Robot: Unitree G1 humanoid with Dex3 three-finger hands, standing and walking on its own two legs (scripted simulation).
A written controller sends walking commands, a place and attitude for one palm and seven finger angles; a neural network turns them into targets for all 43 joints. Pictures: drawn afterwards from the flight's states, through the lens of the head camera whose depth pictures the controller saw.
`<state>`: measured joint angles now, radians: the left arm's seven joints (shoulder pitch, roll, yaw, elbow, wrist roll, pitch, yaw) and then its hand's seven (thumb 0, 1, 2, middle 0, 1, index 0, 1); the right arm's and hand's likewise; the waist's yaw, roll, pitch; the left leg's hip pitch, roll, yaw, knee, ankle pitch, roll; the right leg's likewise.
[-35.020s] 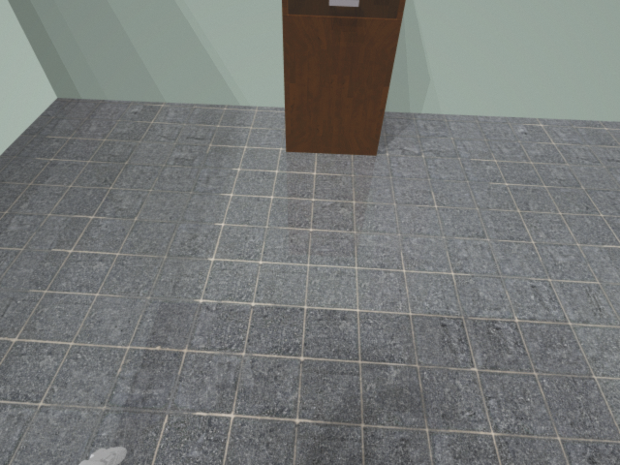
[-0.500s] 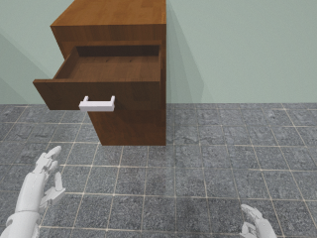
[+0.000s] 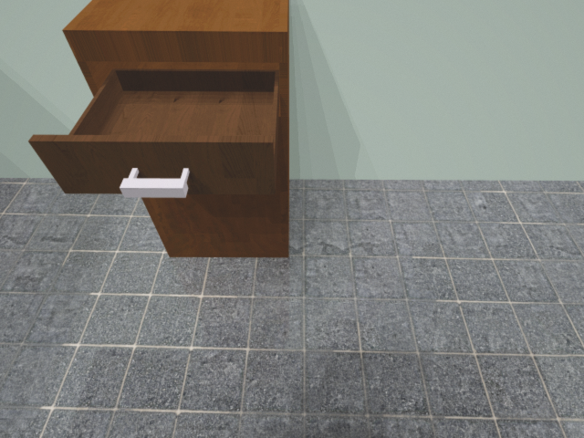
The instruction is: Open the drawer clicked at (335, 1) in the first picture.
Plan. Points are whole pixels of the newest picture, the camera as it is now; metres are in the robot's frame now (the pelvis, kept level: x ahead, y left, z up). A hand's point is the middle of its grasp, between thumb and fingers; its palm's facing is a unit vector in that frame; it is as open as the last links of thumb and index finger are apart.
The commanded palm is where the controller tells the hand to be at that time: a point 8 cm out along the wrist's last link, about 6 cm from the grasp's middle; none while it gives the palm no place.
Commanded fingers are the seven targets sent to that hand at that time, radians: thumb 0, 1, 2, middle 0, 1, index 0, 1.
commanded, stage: let the arm hang, fingers relaxed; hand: left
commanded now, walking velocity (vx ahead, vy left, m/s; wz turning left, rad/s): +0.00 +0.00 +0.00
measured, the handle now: (157, 180) +0.55 +0.30 -0.01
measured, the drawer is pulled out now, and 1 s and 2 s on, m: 0.30 0.30 0.30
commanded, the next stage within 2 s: look to check the result in 0.50 s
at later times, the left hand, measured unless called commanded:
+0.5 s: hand out of the picture +0.01 +0.16 -0.18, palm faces +0.01 -0.98 -0.18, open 7.3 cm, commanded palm none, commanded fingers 0.00 0.90 0.90 -0.20 -0.30 -0.20 -0.30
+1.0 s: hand out of the picture +0.02 +0.17 -0.17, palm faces +0.01 -0.98 -0.21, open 7.4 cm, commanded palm none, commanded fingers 0.00 0.90 0.90 -0.20 -0.30 -0.20 -0.30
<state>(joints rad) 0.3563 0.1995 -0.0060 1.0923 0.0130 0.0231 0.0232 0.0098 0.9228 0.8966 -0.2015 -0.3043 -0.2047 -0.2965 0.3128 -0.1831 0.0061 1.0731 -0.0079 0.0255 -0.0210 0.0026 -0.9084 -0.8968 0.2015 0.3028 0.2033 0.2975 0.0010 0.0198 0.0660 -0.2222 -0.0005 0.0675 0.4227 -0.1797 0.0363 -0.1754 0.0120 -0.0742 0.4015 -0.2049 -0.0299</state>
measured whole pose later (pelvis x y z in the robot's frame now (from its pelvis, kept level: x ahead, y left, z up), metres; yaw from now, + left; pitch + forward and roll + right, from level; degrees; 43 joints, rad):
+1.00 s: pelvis +0.03 -0.01 +0.00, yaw -1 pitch -1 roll +0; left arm 0.28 0.16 0.01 1.12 0.01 -0.01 0.04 0.01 0.91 0.90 -0.20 -0.30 -0.20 -0.30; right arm 0.26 -0.15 -0.01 1.12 -0.01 0.00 -0.03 0.00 -0.91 -0.90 0.20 0.30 0.20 0.30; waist 0.00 0.01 0.05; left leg -0.15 0.00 0.08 0.37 -0.20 0.02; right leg -0.12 0.02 -0.06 0.36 -0.23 -0.04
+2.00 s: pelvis +0.04 -0.01 +0.01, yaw -1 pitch -1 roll +0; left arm 0.18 0.25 0.02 1.12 0.01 -0.01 0.02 0.01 0.91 0.90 -0.20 -0.30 -0.20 -0.30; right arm 0.17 -0.25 -0.01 1.12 -0.01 0.00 -0.02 0.00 -0.91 -0.90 0.20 0.30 0.21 0.30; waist -0.01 0.00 0.06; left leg -0.11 0.00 0.08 0.31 -0.18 0.02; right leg -0.07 0.02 -0.06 0.30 -0.21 -0.03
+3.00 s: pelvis +0.04 -0.01 +0.01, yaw -1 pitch -1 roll +0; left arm 0.12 0.31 0.01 1.12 0.01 -0.02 0.01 0.01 0.90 0.90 -0.20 -0.30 -0.21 -0.30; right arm 0.12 -0.32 -0.01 1.11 -0.01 -0.01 -0.01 0.00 -0.91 -0.90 0.21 0.30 0.21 0.30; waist -0.01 0.00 0.06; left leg -0.09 -0.01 0.07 0.27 -0.17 0.02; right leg -0.05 0.01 -0.06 0.27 -0.20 -0.03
